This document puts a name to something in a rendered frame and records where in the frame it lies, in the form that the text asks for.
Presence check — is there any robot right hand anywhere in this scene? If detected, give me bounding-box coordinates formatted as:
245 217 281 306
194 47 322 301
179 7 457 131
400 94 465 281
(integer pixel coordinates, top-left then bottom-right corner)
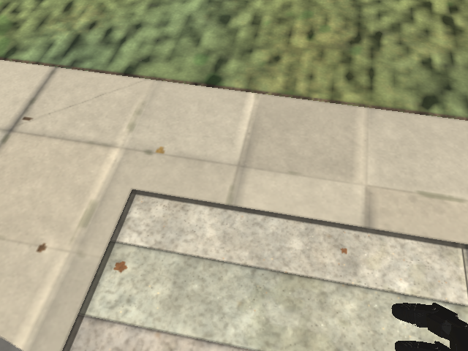
392 303 468 351

